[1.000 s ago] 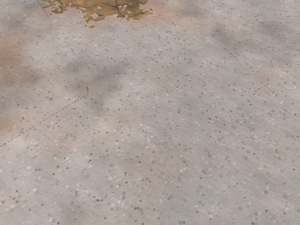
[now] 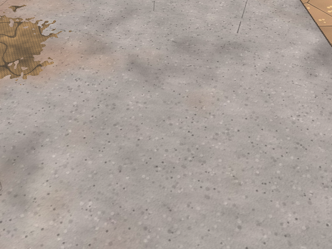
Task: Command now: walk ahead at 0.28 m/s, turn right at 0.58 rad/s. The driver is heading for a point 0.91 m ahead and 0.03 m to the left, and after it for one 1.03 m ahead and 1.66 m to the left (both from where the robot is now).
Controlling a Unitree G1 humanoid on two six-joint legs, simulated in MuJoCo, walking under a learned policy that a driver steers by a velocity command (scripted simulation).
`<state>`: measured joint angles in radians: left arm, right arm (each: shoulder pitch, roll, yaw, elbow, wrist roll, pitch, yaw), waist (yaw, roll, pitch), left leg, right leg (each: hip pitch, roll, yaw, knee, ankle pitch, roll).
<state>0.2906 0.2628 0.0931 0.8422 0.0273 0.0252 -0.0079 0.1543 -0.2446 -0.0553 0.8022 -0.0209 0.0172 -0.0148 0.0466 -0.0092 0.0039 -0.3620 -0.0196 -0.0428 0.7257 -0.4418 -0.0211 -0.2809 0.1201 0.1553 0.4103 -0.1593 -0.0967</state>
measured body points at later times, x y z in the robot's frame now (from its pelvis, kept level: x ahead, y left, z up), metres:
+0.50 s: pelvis +0.15 -0.03 -0.02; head +0.20 -0.03 +0.43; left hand +0.41 +0.15 -0.12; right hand +0.03 -0.26 -0.15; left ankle +0.00 +0.12 -0.74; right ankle +0.24 -0.13 -0.74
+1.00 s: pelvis +0.41 -0.08 -0.01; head +0.45 -0.08 +0.44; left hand +0.40 +0.18 -0.15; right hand +0.57 -0.34 -0.11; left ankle +0.59 -0.01 -0.72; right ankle +0.24 -0.13 -0.74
